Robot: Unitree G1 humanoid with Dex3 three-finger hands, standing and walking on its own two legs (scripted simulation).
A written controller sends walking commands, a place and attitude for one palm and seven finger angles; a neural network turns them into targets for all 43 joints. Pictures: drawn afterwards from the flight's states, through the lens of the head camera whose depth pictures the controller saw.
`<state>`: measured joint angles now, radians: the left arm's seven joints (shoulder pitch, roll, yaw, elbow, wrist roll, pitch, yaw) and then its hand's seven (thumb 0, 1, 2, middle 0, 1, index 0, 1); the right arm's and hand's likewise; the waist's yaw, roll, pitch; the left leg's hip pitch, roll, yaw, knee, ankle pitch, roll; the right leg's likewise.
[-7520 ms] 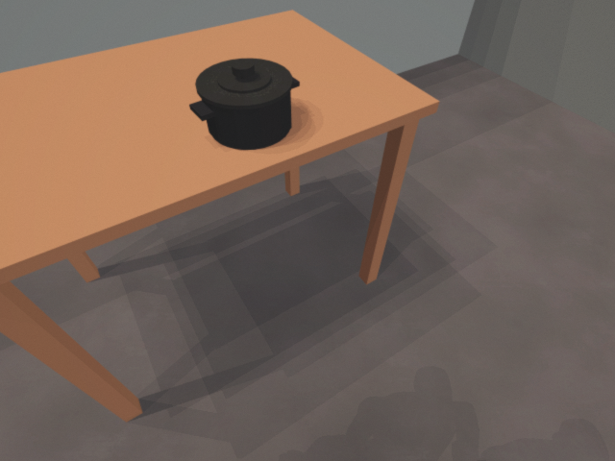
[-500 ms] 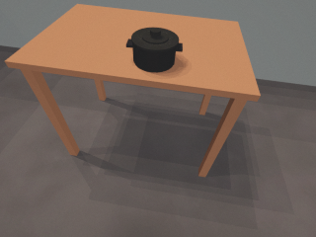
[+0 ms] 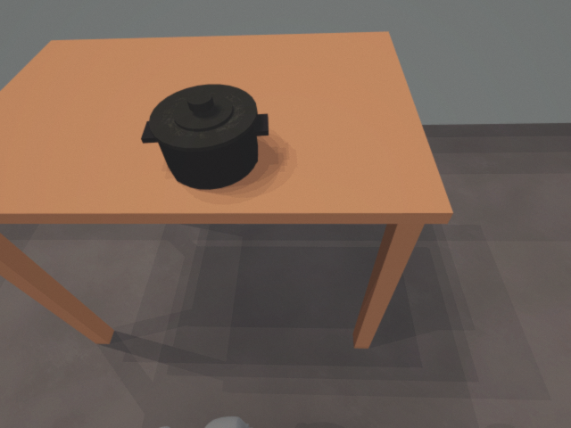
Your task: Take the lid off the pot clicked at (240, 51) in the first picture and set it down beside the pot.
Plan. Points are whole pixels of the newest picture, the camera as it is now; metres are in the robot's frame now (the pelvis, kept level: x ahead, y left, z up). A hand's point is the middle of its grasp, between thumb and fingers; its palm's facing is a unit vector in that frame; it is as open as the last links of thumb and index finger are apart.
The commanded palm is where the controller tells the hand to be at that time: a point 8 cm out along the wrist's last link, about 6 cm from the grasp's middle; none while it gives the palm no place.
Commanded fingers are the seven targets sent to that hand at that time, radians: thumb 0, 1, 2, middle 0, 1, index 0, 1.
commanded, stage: take the last steps up to it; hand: left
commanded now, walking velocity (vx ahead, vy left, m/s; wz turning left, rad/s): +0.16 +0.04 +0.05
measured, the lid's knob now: (200, 101) +0.60 +0.15 +0.14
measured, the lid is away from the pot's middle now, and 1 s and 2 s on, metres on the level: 0.00 0.00 0.00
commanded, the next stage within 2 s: come to a stop and stand still in 0.02 s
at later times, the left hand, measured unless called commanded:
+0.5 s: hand out of the picture +0.10 +0.22 -0.18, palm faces +0.06 -0.97 -0.23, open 7.4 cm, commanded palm none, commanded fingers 0.00 0.90 0.90 -0.20 -0.30 -0.20 -0.30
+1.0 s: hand out of the picture +0.14 +0.17 -0.17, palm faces -0.01 -0.97 -0.24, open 7.4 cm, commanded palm none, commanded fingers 0.00 0.90 0.90 -0.20 -0.30 -0.20 -0.30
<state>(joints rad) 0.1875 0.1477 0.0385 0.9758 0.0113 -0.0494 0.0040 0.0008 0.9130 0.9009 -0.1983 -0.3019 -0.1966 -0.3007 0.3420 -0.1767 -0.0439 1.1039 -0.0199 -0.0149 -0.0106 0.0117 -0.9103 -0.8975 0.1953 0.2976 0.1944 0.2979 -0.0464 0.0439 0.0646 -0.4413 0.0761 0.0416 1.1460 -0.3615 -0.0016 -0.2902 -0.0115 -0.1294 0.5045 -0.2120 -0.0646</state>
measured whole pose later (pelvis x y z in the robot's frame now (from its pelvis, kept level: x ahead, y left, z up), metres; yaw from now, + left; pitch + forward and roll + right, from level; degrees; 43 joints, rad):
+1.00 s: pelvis +0.07 -0.02 -0.01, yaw -1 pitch -2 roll +1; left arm 0.24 0.19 0.01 0.96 0.01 0.01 0.02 0.01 0.91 0.90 -0.20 -0.30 -0.20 -0.30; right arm 0.36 -0.19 -0.02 1.01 -0.02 0.03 -0.01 0.01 -0.91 -0.90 0.19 0.30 0.19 0.30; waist -0.02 0.00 0.01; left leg -0.27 0.00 0.05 0.57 -0.27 0.01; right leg -0.26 -0.02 -0.01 0.61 -0.32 -0.01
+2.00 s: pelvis +0.11 -0.02 +0.00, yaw -1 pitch -1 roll +0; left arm 0.27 0.18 0.00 1.09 0.01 -0.01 0.03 0.00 0.91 0.90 -0.20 -0.30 -0.20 -0.30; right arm 0.25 -0.15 0.00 1.13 -0.01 -0.02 -0.03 0.01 -0.92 -0.90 0.20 0.30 0.20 0.30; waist 0.01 -0.03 0.03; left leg -0.17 0.01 0.05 0.45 -0.27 0.00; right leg -0.14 -0.01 -0.02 0.45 -0.30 -0.01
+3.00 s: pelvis +0.11 +0.01 +0.00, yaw -1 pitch +0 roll +2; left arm 0.27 0.16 -0.02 1.04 0.01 0.00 0.04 0.00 0.94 0.90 -0.20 -0.30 -0.20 -0.30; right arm 0.34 -0.13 0.00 1.08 -0.02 -0.01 -0.03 0.01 -0.91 -0.90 0.20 0.30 0.20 0.30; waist -0.02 0.02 0.02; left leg -0.18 -0.06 0.07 0.45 -0.27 0.05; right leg -0.24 0.00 -0.01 0.55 -0.31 -0.03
